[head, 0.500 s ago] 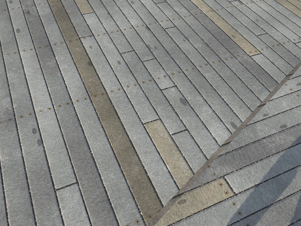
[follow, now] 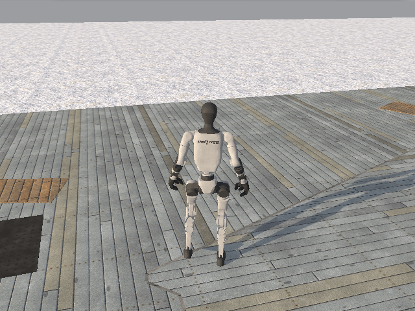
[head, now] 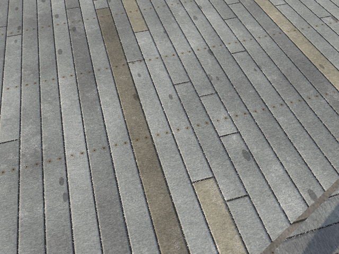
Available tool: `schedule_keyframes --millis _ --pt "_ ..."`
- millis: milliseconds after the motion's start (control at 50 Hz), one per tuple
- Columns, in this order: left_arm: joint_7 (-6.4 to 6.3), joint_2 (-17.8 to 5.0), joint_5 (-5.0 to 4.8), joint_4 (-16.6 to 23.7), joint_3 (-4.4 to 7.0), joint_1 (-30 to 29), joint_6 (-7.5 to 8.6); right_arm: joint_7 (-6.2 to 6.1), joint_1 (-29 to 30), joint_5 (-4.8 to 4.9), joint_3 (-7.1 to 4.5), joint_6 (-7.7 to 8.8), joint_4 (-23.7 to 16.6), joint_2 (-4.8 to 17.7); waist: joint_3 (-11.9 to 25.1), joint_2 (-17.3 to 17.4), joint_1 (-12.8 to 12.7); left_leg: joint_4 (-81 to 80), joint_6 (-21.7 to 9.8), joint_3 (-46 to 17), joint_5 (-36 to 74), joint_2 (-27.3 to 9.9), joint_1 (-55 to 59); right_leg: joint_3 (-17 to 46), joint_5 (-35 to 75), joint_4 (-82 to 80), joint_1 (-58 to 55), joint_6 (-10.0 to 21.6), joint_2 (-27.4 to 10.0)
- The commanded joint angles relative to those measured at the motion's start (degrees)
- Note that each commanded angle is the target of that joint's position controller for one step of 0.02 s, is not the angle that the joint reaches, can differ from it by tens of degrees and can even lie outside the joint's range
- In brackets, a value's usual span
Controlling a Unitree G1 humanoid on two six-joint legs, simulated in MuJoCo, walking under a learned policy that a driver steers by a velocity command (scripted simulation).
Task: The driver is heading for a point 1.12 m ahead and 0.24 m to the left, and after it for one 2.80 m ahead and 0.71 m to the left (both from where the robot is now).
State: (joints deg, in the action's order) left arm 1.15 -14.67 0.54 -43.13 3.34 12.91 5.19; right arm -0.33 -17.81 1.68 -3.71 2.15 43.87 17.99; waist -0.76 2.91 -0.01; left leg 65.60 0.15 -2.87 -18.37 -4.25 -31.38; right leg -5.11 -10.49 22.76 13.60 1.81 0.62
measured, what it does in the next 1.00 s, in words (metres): walks ahead, turning left: left foot, then right foot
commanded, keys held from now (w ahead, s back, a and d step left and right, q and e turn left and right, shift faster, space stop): w+q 0.12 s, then q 0.52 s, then no key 0.36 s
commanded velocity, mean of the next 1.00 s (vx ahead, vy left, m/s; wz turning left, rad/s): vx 0.18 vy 0.00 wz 0.46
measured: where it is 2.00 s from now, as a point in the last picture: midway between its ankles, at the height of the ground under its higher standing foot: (172, 252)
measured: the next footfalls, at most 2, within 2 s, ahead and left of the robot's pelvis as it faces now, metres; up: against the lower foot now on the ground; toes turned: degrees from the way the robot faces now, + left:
left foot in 0.30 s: +0.31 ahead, +0.17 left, +0.00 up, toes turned +13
right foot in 0.78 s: +0.38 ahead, -0.05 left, +0.00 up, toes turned +29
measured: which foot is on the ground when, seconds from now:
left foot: up 0.00-0.28, down 0.30-0.78, up 0.80-1.00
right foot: down 0.00-0.32, up 0.34-0.76, down 0.78-1.00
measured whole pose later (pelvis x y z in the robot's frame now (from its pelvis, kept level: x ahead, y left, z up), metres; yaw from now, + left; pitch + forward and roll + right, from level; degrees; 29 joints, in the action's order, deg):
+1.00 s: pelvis +0.27 +0.03 +0.00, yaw +28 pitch +1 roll +1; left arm -0.7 -14.0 0.5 -43.2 2.2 10.1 0.0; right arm -1.2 -10.3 0.2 -4.2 -3.1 37.0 17.4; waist -1.6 1.8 -1.3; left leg 48.6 4.7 -5.4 -26.4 2.3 -22.1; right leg 1.9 -12.8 28.1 16.2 -0.1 -1.0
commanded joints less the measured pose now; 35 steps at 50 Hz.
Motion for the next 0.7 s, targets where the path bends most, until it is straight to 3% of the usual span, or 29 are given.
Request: schedule_keyframes --millis 20,140,220,260,280,300,320,340,360,380,400,420,440,480,540,600,640,700 --pt "-0.31 -6.5 0.26 2.1 1.9 -2.5 1.84 -0.06 -1.0 -0.31 -0.82 -0.61 -4.3 1.8 -0.4 -7.9 1.2 -1.2 0.8 -3.4 5.9 -3.8 -7.5 10.6 9.0 -15.0 -3.6 9.9 -16.1" --pt "-1.44 -9.7 -0.19 -0.5 2.77 -0.4 1.02 1.98 9.4 -0.66 0.09 0.06 -7.8 0.1 -3.4 -5.1 -1.9 -21.0 -0.1 0.7 21.0 -2.6 -5.9 -0.9 16.2 -14.8 -6.2 8.0 -14.7" --pt "-2.18 -12.4 -1.55 -1.5 3.56 1.0 -0.88 3.53 13.0 -1.13 -0.58 -0.16 -11.1 1.6 -2.6 -6.4 -2.3 -28.2 -2.0 4.4 17.7 -0.1 -2.7 -4.2 30.4 -7.8 -12.0 5.6 -16.1" --pt "-2.62 -13.9 -2.67 -1.2 4.12 0.1 -1.74 3.85 9.1 -1.52 -1.88 -0.55 -11.2 4.0 0.7 -8.1 0.4 -29.9 -4.1 6.8 12.5 3.2 3.3 -5.0 41.6 0.8 -14.3 4.0 -15.9" --pt "-2.76 -13.7 -3.12 -0.9 4.11 -0.7 -2.19 3.68 2.8 -1.57 -3.15 -0.61 -9.8 6.1 3.9 -7.0 4.0 -33.5 -5.6 7.8 14.4 5.7 11.1 -6.0 43.2 9.9 -13.3 2.5 -14.3" --pt "-2.69 -11.9 -2.78 -0.8 3.47 0.5 -2.12 2.65 -3.5 -1.71 -4.7 -0.79 -8.3 9.2 7.7 -3.7 7.1 -37.4 -7.6 6.4 23.2 6.8 22.4 -7.1 35.6 22.6 -7.8 -0.3 -11.1" --pt "-2.13 -5.2 1.14 0.7 1.43 5.6 -1.88 1.1 -4.1 -1.67 -5.55 -1.3 -8.7 15.2 12.4 12.4 2.6 -32.7 -12.8 -10.8 52.0 -6.7 38.7 -6.8 -11.7 42.6 10.0 -4.1 -5.2" --pt "-1.37 -5.8 0.84 1.8 0.4 10.1 -1.22 1.55 -1.0 -2.53 -4.98 -0.65 -12.6 16.8 24.8 14.8 0.4 -38.4 -26.1 -37.9 48.0 -19.1 49.3 4.5 -32.5 59.9 23.0 -6.3 3.4" --pt "-1.07 -11.2 -0.86 1.4 1.71 4.1 -1.11 2.28 -0.6 -2.27 -4.13 -0.51 -13.6 12.5 25.8 2.8 4.9 -41.7 -23.2 -33.0 40.8 -16.1 46.4 11.4 -27.1 60.9 24.4 -5.1 0.0" --pt "-1.34 -10.6 -1.72 3.2 1.49 -0.2 -1.33 2.28 2.1 -1.72 -3.46 -0.24 -13.1 10.4 18.6 1.1 3.8 -42.5 -20.3 -26.5 34.5 -13.3 40.1 10.4 -21.8 57.6 26.6 -4.1 -1.5" --pt "-2.13 -9.7 -0.95 2.6 1.34 -0.9 -1.89 1.99 4.5 -1.03 -2.99 -0.36 -12.8 8.6 12.4 -2.7 1.8 -43.5 -17.6 -21.9 31.2 -10.3 32.1 10.0 -18.2 53.1 26.3 -4.3 -3.7" --pt "-2.73 -10.3 -0.35 2.7 1.58 -1.0 -2.63 1.51 6.6 -1.1 -2.66 -0.65 -13.1 7.6 10.0 -1.3 0.3 -44.7 -16.7 -19.7 30.0 -8.9 25.5 10.4 -15.8 49.4 23.5 -4.3 -4.8" --pt "-2.8 -10.5 -0.32 2.5 1.75 -0.4 -3.42 1.23 7.9 -1.88 -2.57 -0.93 -13.6 7.5 9.0 0.2 -1.1 -46.1 -16.0 -18.5 29.2 -7.5 20.3 10.3 -14.5 47.4 19.7 -4.2 -4.8" --pt "-3.1 -9.0 0.1 1.9 1.46 0.9 -4.08 0.79 9.0 -2.58 -2.85 -0.96 -13.8 8.2 9.3 1.0 -2.2 -46.5 -15.9 -16.3 32.3 -6.1 16.0 9.4 -13.0 42.8 16.5 -5.0 -3.5" --pt "-3.56 -7.7 0.32 2.2 0.97 -1.1 -4.56 -0.36 8.3 -1.92 -3.29 -1.55 -13.5 9.2 10.4 1.2 -1.5 -46.0 -15.6 -16.3 29.0 -5.1 15.5 10.0 -10.2 35.6 16.6 -6.4 -2.3" --pt "-3.39 -7.5 -0.06 3.0 0.87 -4.1 -5.08 -1.26 9.2 -1.55 -3.27 -2.74 -13.9 9.0 9.3 2.8 -0.6 -46.9 -13.7 -18.3 13.1 -3.2 13.8 10.9 -6.1 29.5 15.9 -6.8 -1.4" --pt "-3.16 -7.5 -0.23 3.6 0.88 -5.7 -4.93 -1.42 9.2 -1.67 -3.28 -3.28 -14.1 8.8 7.8 4.3 0.1 -47.3 -12.9 -20.0 6.4 -2.5 12.8 11.2 -5.5 25.4 14.7 -6.6 -0.7" --pt "-2.58 -7.7 -0.45 3.6 0.91 -5.5 -4.16 -1.15 8.6 -1.98 -2.89 -3.75 -13.8 7.7 8.0 6.0 1.1 -45.0 -12.6 -21.4 8.5 -3.2 14.6 10.3 -6.9 20.0 11.5 -5.9 -0.7"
